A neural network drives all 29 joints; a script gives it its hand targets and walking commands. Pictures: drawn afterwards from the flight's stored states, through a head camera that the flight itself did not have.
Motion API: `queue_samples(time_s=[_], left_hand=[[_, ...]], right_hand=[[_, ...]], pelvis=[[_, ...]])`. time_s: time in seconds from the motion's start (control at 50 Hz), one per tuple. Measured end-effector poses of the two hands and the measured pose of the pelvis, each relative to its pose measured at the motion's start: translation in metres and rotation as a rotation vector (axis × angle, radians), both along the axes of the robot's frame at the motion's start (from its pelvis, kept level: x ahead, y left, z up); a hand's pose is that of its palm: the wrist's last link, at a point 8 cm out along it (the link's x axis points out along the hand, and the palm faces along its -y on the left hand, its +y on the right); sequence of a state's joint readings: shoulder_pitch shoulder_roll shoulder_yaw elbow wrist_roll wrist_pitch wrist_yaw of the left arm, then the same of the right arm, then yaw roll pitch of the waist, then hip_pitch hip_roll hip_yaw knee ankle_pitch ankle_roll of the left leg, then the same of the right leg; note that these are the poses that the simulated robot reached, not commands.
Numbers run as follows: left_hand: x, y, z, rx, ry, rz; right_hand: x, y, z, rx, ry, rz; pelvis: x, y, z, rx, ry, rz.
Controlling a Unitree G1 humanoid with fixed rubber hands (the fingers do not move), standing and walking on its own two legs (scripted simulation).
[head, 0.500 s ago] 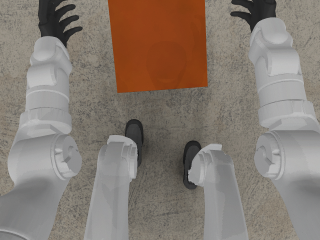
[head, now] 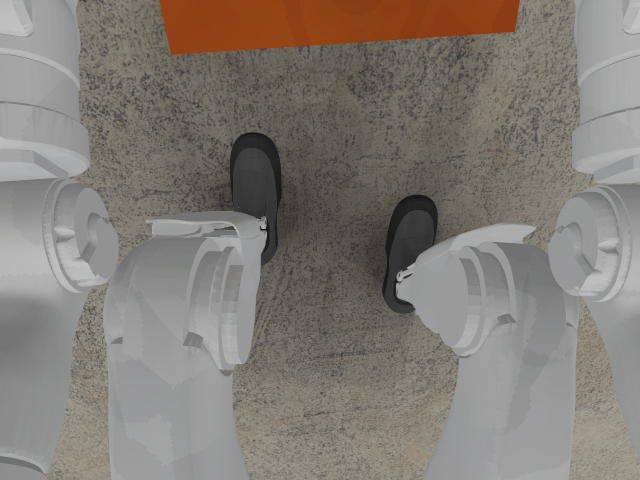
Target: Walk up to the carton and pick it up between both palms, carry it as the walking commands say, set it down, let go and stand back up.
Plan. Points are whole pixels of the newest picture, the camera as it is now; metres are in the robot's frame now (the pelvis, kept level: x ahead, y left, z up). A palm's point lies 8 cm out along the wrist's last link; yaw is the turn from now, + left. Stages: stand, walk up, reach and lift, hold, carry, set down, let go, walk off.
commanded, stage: reach and lift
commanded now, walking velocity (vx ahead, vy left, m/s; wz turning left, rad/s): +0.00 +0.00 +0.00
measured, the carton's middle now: out of the picture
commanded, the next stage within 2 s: none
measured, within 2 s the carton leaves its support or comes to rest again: neither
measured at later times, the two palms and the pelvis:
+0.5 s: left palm out of the picture +0.50 +0.28 -0.25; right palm out of the picture +0.57 -0.12 -0.24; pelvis +0.00 +0.00 -0.04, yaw +0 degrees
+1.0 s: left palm out of the picture +0.52 +0.25 -0.25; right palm out of the picture +0.58 -0.11 -0.23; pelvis +0.00 +0.00 -0.03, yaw +0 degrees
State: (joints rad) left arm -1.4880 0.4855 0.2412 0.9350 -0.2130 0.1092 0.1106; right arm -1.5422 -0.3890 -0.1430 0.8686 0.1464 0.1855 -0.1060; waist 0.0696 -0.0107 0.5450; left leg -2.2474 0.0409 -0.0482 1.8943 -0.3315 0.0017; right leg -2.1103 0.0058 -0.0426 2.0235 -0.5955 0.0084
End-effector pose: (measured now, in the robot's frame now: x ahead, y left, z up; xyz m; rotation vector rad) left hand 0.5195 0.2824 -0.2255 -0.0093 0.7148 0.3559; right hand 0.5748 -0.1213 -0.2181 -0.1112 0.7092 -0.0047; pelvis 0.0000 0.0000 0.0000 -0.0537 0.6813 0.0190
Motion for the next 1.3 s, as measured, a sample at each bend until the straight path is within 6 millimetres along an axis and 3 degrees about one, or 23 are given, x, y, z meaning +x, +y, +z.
queue_samples(time_s=[0.1,0.32,0.78,1.14,1.3], left_hand=[[-0.007,0.004,-0.013,-0.011,0.069,0.021],[-0.018,0.003,-0.022,-0.019,0.102,0.021],[-0.01,-0.005,-0.021,-0.029,0.092,-0.003],[0.004,-0.041,-0.022,-0.07,0.079,-0.075],[0.005,-0.042,-0.022,-0.059,0.081,-0.079]], right_hand=[[-0.014,-0.002,-0.022,-0.005,0.064,-0.002],[-0.002,0.001,-0.014,0.023,0.045,0.003],[0.0,0.004,-0.014,0.014,0.042,0.021],[0.0,0.015,-0.015,0.018,0.04,0.057],[0.001,0.015,-0.016,0.019,0.041,0.059]], pelvis=[[0.002,0.003,-0.019,-0.001,-0.03,-0.002],[0.001,0.002,-0.034,0.003,-0.073,-0.003],[0.001,0.002,-0.035,0.002,-0.075,-0.005],[0.002,0.002,-0.035,0.003,-0.072,-0.005],[0.002,0.002,-0.035,0.003,-0.072,-0.006]])
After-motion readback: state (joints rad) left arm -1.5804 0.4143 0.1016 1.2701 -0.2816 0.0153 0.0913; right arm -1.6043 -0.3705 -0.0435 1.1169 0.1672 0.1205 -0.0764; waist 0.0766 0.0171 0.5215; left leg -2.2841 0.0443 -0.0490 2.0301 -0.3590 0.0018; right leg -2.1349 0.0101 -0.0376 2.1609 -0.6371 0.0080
